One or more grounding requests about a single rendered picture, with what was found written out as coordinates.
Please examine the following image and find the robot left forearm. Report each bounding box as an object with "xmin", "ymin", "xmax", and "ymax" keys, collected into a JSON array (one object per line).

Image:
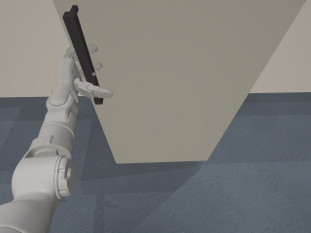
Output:
[{"xmin": 12, "ymin": 84, "xmax": 79, "ymax": 197}]

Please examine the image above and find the handle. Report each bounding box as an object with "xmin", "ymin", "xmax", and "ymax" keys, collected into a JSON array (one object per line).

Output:
[{"xmin": 62, "ymin": 5, "xmax": 104, "ymax": 105}]

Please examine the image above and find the fridge door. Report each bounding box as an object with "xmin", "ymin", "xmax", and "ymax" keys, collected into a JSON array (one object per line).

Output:
[{"xmin": 52, "ymin": 0, "xmax": 306, "ymax": 164}]

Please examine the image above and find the left robot hand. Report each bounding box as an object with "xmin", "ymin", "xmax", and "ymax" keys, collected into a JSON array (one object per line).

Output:
[{"xmin": 55, "ymin": 44, "xmax": 113, "ymax": 99}]

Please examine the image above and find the left robot upper arm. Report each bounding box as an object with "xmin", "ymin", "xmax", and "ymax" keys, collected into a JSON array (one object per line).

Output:
[{"xmin": 0, "ymin": 154, "xmax": 76, "ymax": 233}]

